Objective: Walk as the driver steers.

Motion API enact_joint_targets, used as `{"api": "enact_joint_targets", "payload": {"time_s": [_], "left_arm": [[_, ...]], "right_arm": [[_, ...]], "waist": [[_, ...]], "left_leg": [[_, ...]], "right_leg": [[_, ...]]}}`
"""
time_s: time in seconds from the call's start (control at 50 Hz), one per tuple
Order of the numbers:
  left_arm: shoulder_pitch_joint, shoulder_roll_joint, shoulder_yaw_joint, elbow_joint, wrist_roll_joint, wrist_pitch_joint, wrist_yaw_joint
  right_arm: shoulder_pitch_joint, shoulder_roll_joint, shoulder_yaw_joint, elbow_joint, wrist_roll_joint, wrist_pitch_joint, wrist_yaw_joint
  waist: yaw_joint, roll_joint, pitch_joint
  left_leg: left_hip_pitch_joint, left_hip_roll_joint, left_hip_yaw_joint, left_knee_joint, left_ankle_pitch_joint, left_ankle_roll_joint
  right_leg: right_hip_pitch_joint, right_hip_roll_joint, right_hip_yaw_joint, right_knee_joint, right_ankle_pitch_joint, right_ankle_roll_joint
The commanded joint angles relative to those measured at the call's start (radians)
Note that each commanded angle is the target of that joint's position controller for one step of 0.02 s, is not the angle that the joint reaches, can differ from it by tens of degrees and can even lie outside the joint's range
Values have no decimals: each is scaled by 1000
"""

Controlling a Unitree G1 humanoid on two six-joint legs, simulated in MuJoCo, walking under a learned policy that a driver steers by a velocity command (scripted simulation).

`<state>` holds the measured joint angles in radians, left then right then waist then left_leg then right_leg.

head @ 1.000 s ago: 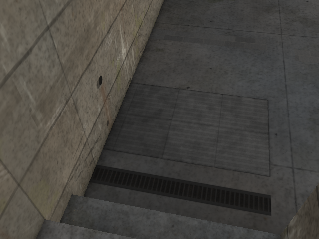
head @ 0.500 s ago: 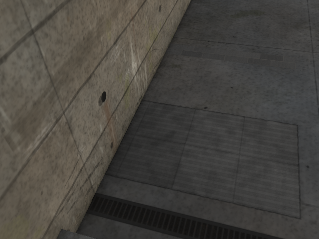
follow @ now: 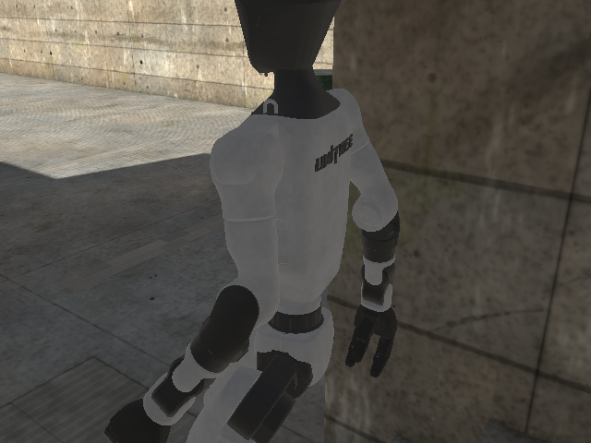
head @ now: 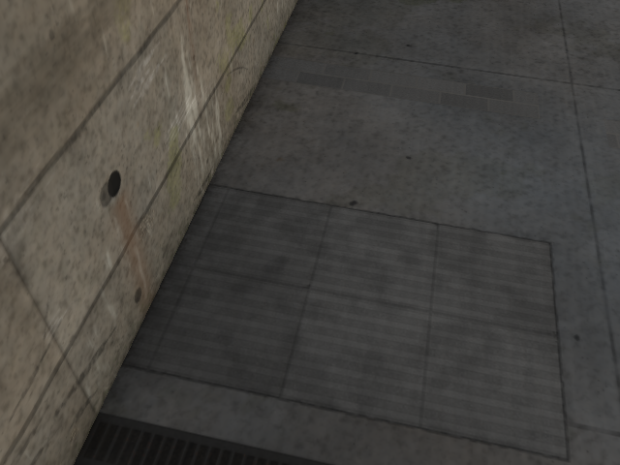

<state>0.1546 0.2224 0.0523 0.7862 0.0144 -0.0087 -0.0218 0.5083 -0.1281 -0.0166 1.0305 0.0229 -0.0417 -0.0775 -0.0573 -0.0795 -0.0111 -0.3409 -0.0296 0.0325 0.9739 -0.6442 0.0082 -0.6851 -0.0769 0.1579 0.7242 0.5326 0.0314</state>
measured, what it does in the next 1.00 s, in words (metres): goes down: right foot 0.19 m lower, then left foot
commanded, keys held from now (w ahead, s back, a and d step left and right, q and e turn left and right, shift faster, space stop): no key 1.00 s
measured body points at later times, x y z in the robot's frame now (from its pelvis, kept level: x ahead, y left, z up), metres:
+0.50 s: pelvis +0.17 -0.04 -0.15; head +0.16 -0.04 +0.30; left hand +0.16 +0.17 -0.30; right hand +0.29 -0.23 -0.28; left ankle +0.21 +0.12 -0.85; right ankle +0.11 -0.13 -0.86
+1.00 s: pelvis +0.18 -0.01 -0.13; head +0.19 -0.01 +0.32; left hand +0.14 +0.19 -0.28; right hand +0.21 -0.23 -0.29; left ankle +0.21 +0.12 -0.86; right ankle +0.10 -0.13 -0.86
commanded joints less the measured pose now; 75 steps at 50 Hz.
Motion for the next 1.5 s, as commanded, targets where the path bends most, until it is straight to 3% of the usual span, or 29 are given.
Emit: {"api": "enact_joint_targets", "payload": {"time_s": [0.02, 0.06, 0.08, 0.1, 0.12, 0.14, 0.16, 0.18, 0.2, 0.22, 0.24, 0.26, 0.3, 0.32, 0.34, 0.36, 0.38, 0.4, 0.44, 0.46, 0.48, 0.5, 0.52, 0.54, 0.56, 0.6, 0.66, 0.84, 1.5], "left_arm": [[49, 29, 2, -4, 1, 20, -26], [185, 80, 28, 61, -6, 15, -31], [297, 80, 36, 93, -18, 6, -30], [361, 68, 38, 129, -18, -17, -23], [466, 87, 39, 189, 6, -22, -17], [454, 106, 9, 202, 18, -29, -26], [475, 35, -15, 201, 6, -17, -31], [477, 8, -31, 194, 8, -16, -36], [364, 48, -29, 176, 16, -15, -34], [234, 105, -18, 156, 4, -13, -20], [157, 117, -27, 148, 24, -9, 2], [207, 52, -41, 130, 31, -20, 13], [269, -1, -60, 170, 31, -29, 28], [267, -39, -72, 162, 17, -24, 55], [240, -59, -74, 161, 5, -16, 70], [238, -50, -74, 179, 2, -9, 71], [242, 0, -61, 181, -6, -7, 67], [224, 35, -54, 173, 13, -24, 60], [215, 2, -51, 181, -23, -36, 54], [311, -23, -52, 182, -31, -46, 50], [473, -79, -53, 210, -15, -30, 45], [443, -100, -54, 219, -11, -9, 47], [414, -78, -45, 213, -18, 2, 48], [376, -98, -49, 204, -24, 7, 48], [371, -92, -43, 209, -12, 13, 43], [364, -63, -34, 191, -9, 20, 39], [335, -50, -29, 186, -8, 19, 41], [344, -51, -32, 200, -11, 4, 36], [445, -76, -33, 265, -14, -10, 46]], "right_arm": [[-73, -145, -30, -81, 16, 5, -3], [-117, -126, -33, -83, 4, 21, -1], [-141, -111, -27, -82, 9, 40, -4], [-102, -99, -27, -59, 16, 35, -17], [-38, -96, -41, -26, -3, 22, -12], [97, -8, -26, -31, 11, 1, 17], [86, -48, -21, -47, 31, -8, 33], [-57, -75, -23, -110, 48, -8, 30], [-155, -48, -11, -149, 57, 21, 8], [-181, -25, 2, -172, 48, 49, 2], [-234, -25, 11, -201, 47, 73, -3], [-258, -108, -17, -188, 42, 70, -10], [-274, -68, -10, -184, 14, 67, -6], [-295, -54, -6, -206, -9, 77, 4], [-324, -25, 2, -209, -10, 81, 13], [-333, 19, 14, -211, -10, 87, 29], [-326, 20, 17, -208, -1, 87, 45], [-220, -9, 5, -143, 0, 86, 57], [-187, -41, -9, -104, -29, 90, 52], [-300, -111, -19, -140, -21, 73, 47], [-374, -142, -28, -138, -6, 75, 53], [-410, -94, -28, -138, 18, 76, 60], [-398, -55, -19, -129, 15, 76, 65], [-382, -61, -21, -109, 6, 80, 68], [-326, -58, -25, -65, 9, 89, 68], [-332, -71, -30, -44, 14, 100, 58], [-327, -56, -32, -12, -1, 98, 54], [-305, -88, -40, 48, -4, 94, 47], [-291, -77, -37, 98, 0, 113, 37]], "waist": [[47, 160, 13], [111, 184, 1], [162, 112, 25], [173, 41, 64], [177, -134, 38], [76, -433, -15], [92, -359, -168], [138, -141, -160], [81, 55, -164], [3, 64, -117], [-24, 35, -96], [17, 129, -28], [20, -11, -14], [0, 55, 16], [-1, 19, 10], [-3, -54, -51], [-14, -97, -73], [-47, -78, -108], [-59, -4, -7], [33, 109, 42], [142, 194, -16], [120, 224, -18], [98, 122, -20], [91, 95, -21], [86, 56, -19], [98, 100, 17], [85, 83, 18], [75, 61, 24], [66, 57, 77]], "left_leg": [[-161, 162, -176, -70, 376, 146], [-119, 174, -212, 129, 458, 108], [-55, 96, -130, 291, 534, 76], [-45, 50, -129, 484, 574, 52], [-336, -54, -113, 853, 164, 26], [-716, -123, -180, 1175, -324, -19], [-785, -78, -265, 1190, -273, -38], [-786, -61, -257, 1107, -164, -30], [-692, 5, -238, 970, -6, -16], [-604, 60, -222, 922, 50, -23], [-524, 77, -196, 916, 60, -42], [-562, 44, -254, 789, 236, -33], [-606, 70, -222, 628, 324, -39], [-507, 106, -227, 274, 561, -40], [-341, 124, -154, -10, 648, -44], [-131, 96, -101, -44, 661, -56], [-5, 66, -48, -60, 606, -62], [180, 51, -32, 64, 761, -48], [192, 34, -38, -149, 758, -2], [125, 91, -124, -329, 1103, 31], [126, 134, -188, -350, 1101, 94], [78, 126, -188, -372, 1003, 87], [97, 124, -182, -409, 908, 71], [115, 119, -183, -436, 871, 47], [139, 79, -136, -428, 770, 32], [125, 62, -137, -470, 653, 23], [156, 50, -125, -484, 660, 20], [186, 42, -116, -502, 673, 23], [191, 23, -123, -546, 611, 18]], "right_leg": [[252, 36, -68, -14, -39, -11], [350, 8, -92, -55, -145, -16], [424, 4, -179, -376, -155, -17], [524, -21, -186, -658, -13, -50], [818, -120, -107, -527, 429, -113], [1067, -236, -5, -38, 1152, -186], [1114, -273, 38, 17, 1137, -175], [1004, -288, 74, -61, 858, -214], [810, -290, 116, -123, 509, -252], [631, -344, 185, -161, 459, -323], [477, -372, 248, -250, 337, -366], [422, -262, 150, -210, 93, -310], [438, -211, 111, -182, 67, -267], [386, -154, 35, -217, -68, -227], [330, -84, -40, -229, -108, -176], [258, -73, -61, -228, -10, -158], [235, -88, -70, -234, 36, -149], [130, -102, -80, -213, -3, -175], [146, -47, -117, -163, -105, -149], [239, -9, -91, -162, -149, -104], [318, 24, -79, -175, -338, -63], [401, 32, -102, -192, -466, -50], [398, 26, -94, -180, -521, -60], [413, 23, -102, -184, -539, -65], [397, 47, -124, -192, -633, -78], [375, 51, -126, -264, -750, -76], [390, 36, -135, -276, -729, -74], [414, 14, -141, -298, -646, -74], [425, 13, -164, -355, -680, -52]]}}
